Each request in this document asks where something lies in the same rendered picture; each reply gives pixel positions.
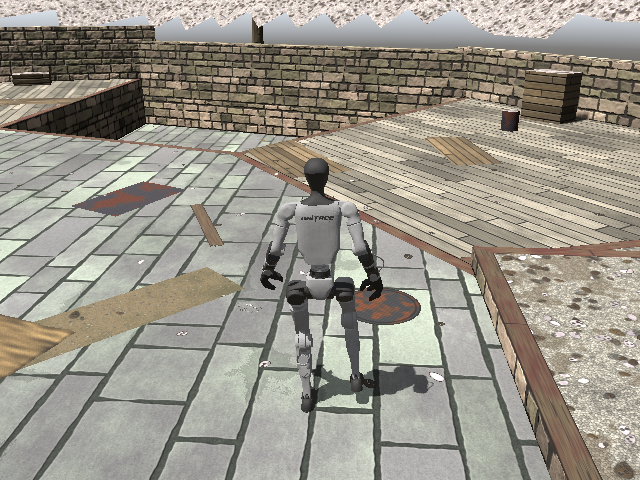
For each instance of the right robot forearm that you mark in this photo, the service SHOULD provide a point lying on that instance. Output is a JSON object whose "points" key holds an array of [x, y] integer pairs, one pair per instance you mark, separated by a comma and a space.
{"points": [[369, 265]]}

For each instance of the robot right upper arm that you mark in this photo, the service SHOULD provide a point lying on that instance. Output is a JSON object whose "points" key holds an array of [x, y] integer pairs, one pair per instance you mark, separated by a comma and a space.
{"points": [[349, 210]]}

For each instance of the left robot hand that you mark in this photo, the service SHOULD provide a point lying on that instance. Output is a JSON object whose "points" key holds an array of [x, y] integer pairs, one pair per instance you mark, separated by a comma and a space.
{"points": [[264, 279]]}

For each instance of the robot left shin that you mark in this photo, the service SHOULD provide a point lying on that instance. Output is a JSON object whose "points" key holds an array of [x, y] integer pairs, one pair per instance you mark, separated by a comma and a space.
{"points": [[304, 365]]}

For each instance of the robot left upper arm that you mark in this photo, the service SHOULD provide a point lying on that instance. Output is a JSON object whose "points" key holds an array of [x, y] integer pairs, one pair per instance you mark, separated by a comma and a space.
{"points": [[286, 212]]}

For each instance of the robot head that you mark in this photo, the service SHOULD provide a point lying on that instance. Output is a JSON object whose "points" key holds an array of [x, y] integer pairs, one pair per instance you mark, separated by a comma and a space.
{"points": [[316, 171]]}

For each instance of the left robot forearm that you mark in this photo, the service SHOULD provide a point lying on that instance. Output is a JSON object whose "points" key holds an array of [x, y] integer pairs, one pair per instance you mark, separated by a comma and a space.
{"points": [[270, 262]]}

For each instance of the right robot hand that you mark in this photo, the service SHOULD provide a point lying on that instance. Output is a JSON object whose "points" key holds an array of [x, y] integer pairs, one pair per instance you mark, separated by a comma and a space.
{"points": [[377, 285]]}

